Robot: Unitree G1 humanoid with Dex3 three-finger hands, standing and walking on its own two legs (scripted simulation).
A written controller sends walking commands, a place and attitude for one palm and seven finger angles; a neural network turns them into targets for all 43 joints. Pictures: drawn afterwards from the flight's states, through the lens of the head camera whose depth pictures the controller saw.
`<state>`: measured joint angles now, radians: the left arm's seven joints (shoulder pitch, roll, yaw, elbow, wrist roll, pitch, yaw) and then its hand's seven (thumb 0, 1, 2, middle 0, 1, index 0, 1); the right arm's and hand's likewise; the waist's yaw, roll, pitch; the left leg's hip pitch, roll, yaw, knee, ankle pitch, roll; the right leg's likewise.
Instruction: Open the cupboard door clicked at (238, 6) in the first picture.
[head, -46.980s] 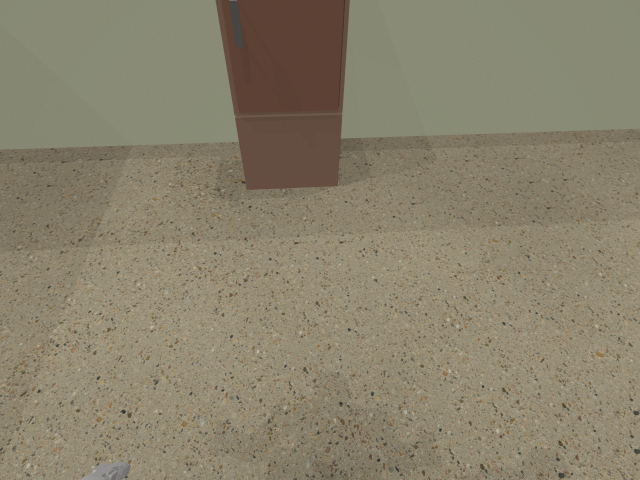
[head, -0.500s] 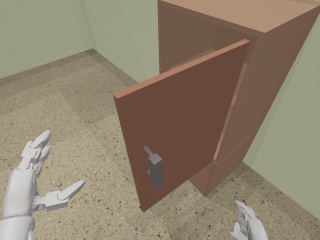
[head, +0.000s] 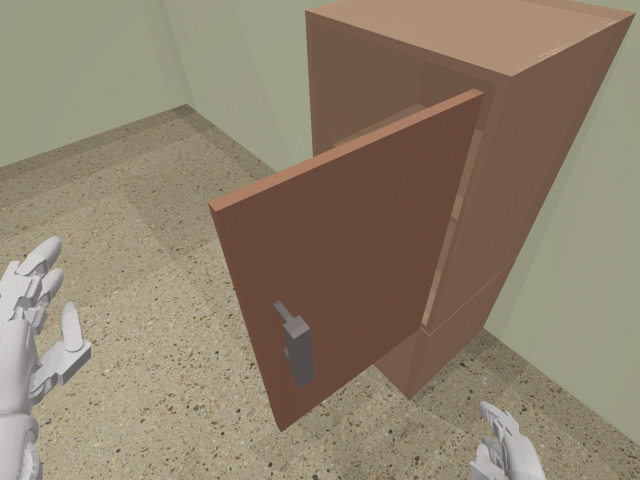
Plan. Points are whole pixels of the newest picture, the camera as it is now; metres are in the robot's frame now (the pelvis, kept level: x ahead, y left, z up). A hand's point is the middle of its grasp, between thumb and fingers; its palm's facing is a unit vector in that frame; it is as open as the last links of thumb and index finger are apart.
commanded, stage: draw the hand back to the body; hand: left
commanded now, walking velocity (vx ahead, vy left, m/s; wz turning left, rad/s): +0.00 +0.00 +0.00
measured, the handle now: (292, 343) +0.30 +0.09 -0.01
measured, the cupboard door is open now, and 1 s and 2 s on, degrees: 86 86 86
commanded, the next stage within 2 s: step back with the hand held close in 0.14 s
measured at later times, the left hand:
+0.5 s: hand (84, 349) +0.19 +0.25 +0.15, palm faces +0.35 -0.80 -0.49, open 7.4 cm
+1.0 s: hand out of the picture +0.08 +0.29 +0.15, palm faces +0.46 -0.73 -0.51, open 7.4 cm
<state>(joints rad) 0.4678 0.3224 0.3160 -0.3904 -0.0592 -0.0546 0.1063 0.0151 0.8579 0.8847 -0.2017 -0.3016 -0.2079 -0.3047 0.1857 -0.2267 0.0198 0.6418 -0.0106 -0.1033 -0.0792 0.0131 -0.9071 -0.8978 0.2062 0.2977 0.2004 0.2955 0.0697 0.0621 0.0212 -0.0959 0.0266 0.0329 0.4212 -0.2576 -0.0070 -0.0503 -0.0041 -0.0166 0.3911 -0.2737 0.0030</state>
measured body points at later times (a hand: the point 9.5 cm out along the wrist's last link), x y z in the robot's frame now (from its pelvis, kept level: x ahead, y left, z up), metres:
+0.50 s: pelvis -0.02 +0.00 +0.00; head -0.01 -0.01 +0.45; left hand +0.16 +0.29 +0.18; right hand +0.16 -0.24 -0.08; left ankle -0.02 +0.12 -0.74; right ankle -0.03 -0.12 -0.74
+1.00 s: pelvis -0.12 +0.02 -0.02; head -0.09 +0.03 +0.43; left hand +0.04 +0.33 +0.18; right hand +0.06 -0.21 -0.10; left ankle -0.02 +0.12 -0.74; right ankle -0.04 -0.11 -0.74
